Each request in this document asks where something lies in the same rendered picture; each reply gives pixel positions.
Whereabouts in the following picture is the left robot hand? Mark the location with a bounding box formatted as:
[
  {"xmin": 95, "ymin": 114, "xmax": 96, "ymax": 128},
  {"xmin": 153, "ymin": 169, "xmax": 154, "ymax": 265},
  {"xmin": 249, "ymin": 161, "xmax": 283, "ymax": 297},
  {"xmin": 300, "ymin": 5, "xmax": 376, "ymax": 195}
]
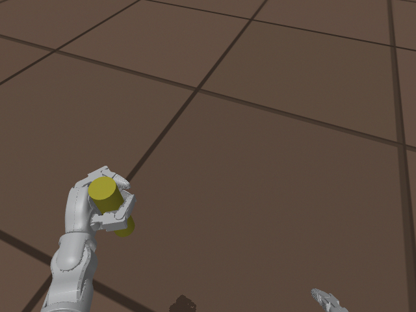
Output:
[{"xmin": 65, "ymin": 166, "xmax": 137, "ymax": 237}]

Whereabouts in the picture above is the left robot arm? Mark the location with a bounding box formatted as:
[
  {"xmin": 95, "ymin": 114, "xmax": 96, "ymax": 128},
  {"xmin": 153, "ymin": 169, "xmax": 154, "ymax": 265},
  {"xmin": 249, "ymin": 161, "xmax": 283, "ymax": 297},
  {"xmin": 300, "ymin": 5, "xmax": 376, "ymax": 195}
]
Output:
[{"xmin": 40, "ymin": 231, "xmax": 98, "ymax": 312}]

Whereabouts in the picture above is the right robot hand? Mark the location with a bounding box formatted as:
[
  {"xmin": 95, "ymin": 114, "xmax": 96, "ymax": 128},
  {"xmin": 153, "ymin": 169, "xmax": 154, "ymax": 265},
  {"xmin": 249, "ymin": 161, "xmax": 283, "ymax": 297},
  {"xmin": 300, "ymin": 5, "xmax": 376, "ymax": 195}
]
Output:
[{"xmin": 311, "ymin": 289, "xmax": 348, "ymax": 312}]

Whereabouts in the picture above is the can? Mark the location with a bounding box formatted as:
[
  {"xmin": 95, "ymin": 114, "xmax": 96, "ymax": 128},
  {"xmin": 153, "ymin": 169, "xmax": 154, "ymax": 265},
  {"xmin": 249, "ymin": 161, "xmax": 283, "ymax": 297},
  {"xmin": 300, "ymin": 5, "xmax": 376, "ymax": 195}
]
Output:
[{"xmin": 88, "ymin": 177, "xmax": 135, "ymax": 237}]

